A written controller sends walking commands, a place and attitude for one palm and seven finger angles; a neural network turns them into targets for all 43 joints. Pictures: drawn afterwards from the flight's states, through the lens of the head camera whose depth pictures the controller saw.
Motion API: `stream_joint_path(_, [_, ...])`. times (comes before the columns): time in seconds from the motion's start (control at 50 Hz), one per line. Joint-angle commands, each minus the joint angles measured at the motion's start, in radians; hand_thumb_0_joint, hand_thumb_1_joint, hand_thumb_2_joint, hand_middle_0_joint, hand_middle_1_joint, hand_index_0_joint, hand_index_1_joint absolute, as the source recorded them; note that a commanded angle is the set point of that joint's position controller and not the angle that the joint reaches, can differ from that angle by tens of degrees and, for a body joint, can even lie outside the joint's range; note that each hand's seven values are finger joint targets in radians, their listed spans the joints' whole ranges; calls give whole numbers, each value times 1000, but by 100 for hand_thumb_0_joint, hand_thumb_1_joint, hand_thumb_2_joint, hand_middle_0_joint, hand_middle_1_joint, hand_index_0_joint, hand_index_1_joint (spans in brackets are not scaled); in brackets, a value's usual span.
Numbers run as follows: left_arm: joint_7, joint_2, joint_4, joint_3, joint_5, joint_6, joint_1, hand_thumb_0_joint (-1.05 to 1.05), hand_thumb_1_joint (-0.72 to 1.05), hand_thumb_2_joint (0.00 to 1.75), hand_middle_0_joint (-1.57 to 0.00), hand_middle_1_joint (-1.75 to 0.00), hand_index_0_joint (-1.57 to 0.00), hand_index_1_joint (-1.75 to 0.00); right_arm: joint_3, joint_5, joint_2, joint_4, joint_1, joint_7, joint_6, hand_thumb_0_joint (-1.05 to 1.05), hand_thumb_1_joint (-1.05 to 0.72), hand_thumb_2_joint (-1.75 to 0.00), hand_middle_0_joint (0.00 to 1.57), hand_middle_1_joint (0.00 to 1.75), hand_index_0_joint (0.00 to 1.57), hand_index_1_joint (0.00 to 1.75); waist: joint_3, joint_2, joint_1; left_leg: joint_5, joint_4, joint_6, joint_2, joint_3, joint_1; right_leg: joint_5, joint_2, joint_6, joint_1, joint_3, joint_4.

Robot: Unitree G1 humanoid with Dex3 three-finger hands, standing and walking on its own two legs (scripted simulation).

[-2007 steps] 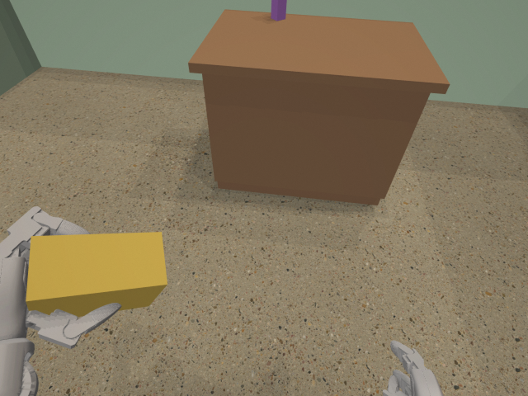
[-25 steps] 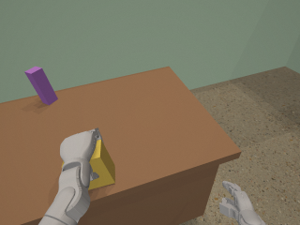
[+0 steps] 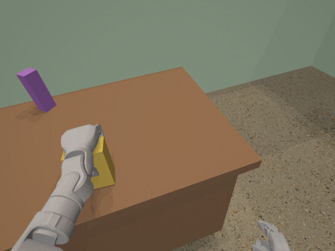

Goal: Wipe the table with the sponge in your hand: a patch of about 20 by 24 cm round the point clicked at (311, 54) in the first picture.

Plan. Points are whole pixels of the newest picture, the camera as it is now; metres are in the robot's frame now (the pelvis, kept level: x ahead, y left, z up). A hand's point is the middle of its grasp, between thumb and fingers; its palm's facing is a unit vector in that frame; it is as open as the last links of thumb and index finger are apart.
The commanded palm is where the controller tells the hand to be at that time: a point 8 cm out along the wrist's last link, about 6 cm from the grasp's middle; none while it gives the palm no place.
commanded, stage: wipe forward along the middle lane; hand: left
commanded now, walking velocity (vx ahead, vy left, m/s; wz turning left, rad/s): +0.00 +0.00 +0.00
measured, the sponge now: (93, 170) +0.33 +0.25 +0.01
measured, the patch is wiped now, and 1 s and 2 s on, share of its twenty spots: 0.95 0.95 0.95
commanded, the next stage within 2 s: slide back across to the first lane in 0.98 s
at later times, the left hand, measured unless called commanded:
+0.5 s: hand (86, 141) +0.38 +0.27 +0.07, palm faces -0.10 -0.03 -0.99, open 10.5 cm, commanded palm +0.36 +0.28 +0.10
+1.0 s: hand (85, 129) +0.43 +0.30 +0.07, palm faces -0.12 -0.01 -0.99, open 10.5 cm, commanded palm +0.42 +0.30 +0.10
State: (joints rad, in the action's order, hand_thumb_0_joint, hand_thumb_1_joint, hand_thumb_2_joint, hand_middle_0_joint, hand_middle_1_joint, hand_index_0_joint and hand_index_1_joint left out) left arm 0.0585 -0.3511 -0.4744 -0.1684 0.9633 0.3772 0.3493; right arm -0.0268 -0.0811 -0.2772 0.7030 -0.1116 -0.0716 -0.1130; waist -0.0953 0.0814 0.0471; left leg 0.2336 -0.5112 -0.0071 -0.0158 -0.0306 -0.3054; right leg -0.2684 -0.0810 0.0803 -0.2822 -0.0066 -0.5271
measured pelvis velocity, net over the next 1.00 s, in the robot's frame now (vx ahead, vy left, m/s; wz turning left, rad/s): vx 0.00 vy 0.02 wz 0.01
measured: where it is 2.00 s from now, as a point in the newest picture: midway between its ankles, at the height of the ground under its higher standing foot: outside the picture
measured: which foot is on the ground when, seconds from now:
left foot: down 0.00-1.00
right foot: down 0.00-1.00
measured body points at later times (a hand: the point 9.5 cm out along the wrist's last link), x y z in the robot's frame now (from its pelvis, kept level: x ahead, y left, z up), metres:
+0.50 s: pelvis +0.00 +0.00 +0.00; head +0.00 -0.03 +0.45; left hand +0.38 +0.27 +0.12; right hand +0.13 -0.26 -0.13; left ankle +0.02 +0.14 -0.73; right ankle +0.00 -0.07 -0.73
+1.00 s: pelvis +0.00 +0.02 -0.01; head +0.04 +0.00 +0.44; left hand +0.43 +0.29 +0.12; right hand +0.11 -0.24 -0.14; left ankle +0.02 +0.14 -0.73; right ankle +0.00 -0.07 -0.73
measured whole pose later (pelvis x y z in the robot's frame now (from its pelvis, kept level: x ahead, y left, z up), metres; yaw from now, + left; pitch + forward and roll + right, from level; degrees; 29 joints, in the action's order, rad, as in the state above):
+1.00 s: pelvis +0.00 +0.02 -0.01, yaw +1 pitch +10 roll -1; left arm 0.12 -0.46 -0.99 -0.09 1.02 0.21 0.75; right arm 0.00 -0.08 -0.28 0.71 -0.22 -0.06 -0.13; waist -0.13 0.06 -0.03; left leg 0.25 -0.58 0.00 -0.01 -0.05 -0.51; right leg -0.26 -0.07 0.05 -0.46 0.01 -0.54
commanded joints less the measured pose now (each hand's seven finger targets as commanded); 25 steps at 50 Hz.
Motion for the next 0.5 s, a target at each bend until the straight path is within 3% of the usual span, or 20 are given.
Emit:
stream_joint_path(0.0, [34,-257,-34,105,44,1,230,0,10,130,-120,-160,-120,-160,44,0,-117,-155,145,-7,49,0,-90,-90,20,30,20,30,-82,-166,5,-17,27,57,71,14,-35,86,49,-27,32,-123,151])
stream_joint_path(0.02, [35,-249,-35,94,47,-6,255,0,10,130,-120,-160,-120,-160,46,1,-118,-153,141,-8,50,0,-90,-90,20,30,20,30,-81,-161,-4,-18,21,58,69,17,-33,97,52,-28,24,-126,154])
stream_joint_path(0.04, [35,-287,-34,129,44,-11,261,0,10,130,-120,-160,-120,-160,49,0,-121,-154,135,-7,49,0,-90,-90,20,30,20,30,-95,-157,6,-16,28,57,70,9,-36,89,49,-24,34,-133,154])
stream_joint_path(0.08, [40,-266,-72,109,47,-26,277,0,10,130,-120,-160,-120,-160,52,0,-120,-149,115,-7,50,0,-90,-90,20,30,20,30,-90,-165,-7,-6,18,60,69,15,-53,79,52,-29,22,-124,152])
stream_joint_path(0.14, [44,-307,-86,138,46,-44,315,0,10,130,-120,-160,-120,-160,55,0,-127,-144,106,-8,48,0,-90,-90,20,30,20,30,-114,-158,-8,-4,17,60,68,10,-64,85,52,-26,24,-134,147])
stream_joint_path(0.16, [49,-291,-107,118,48,-51,344,0,10,130,-120,-160,-120,-160,56,-1,-126,-139,90,-8,46,0,-90,-90,20,30,20,30,-106,-159,-23,2,16,63,66,15,-71,74,53,-31,15,-121,147])
stream_joint_path(0.2, [54,-313,-150,132,51,-60,361,0,10,130,-120,-160,-120,-160,58,-1,-130,-131,79,-9,47,0,-90,-90,20,30,20,30,-99,-166,-25,24,9,63,65,16,-85,30,55,-33,-1,-129,157])
stream_joint_path(0.34, [58,-354,-217,156,51,-109,461,0,10,130,-120,-160,-120,-160,60,-3,-128,-126,37,-6,47,0,-90,-90,20,30,20,30,-176,-145,-33,-10,0,64,59,11,-108,119,60,-33,29,-123,130])
stream_joint_path(0.4, [66,-321,-260,128,64,-121,451,0,10,130,-120,-160,-120,-160,61,-1,-130,-126,17,0,42,0,-90,-90,20,30,20,30,-161,-145,-43,-9,-8,66,57,18,-112,128,58,-36,5,-110,127])
stream_joint_path(0.48, [78,-323,-285,138,68,-134,462,0,10,130,-120,-160,-120,-160,66,-1,-130,-125,-3,4,37,0,-90,-90,20,30,20,30,-177,-148,-46,-22,-12,68,57,18,-112,149,54,-37,0,-93,119])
